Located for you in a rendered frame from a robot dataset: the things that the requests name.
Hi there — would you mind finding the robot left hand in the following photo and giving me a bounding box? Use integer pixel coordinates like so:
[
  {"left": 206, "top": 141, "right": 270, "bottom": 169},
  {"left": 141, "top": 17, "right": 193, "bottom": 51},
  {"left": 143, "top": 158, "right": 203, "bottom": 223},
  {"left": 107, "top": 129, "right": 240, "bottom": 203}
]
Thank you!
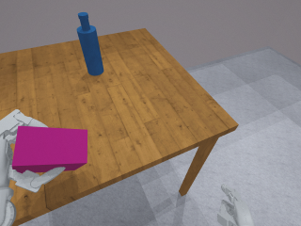
[{"left": 0, "top": 109, "right": 65, "bottom": 193}]

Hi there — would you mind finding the table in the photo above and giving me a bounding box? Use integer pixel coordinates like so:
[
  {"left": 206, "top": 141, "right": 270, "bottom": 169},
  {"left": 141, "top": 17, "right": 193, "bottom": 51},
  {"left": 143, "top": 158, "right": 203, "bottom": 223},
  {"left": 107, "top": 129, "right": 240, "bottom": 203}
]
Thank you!
[{"left": 0, "top": 28, "right": 239, "bottom": 226}]

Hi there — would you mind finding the sponge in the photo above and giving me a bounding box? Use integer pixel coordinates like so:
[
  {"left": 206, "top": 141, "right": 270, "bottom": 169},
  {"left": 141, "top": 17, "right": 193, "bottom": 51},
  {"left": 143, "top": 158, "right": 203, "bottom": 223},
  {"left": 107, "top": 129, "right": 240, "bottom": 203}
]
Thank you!
[{"left": 11, "top": 125, "right": 87, "bottom": 174}]

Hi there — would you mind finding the left robot forearm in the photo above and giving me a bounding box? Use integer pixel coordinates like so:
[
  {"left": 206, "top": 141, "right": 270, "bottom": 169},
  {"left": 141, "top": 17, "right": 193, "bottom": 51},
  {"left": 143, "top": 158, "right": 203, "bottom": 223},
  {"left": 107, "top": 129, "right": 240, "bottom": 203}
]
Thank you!
[{"left": 0, "top": 186, "right": 17, "bottom": 226}]

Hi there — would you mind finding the robot right hand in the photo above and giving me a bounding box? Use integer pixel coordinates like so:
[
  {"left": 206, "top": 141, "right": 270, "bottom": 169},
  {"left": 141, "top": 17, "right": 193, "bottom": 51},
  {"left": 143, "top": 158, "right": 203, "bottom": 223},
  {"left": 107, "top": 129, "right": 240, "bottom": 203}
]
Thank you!
[{"left": 217, "top": 184, "right": 255, "bottom": 226}]

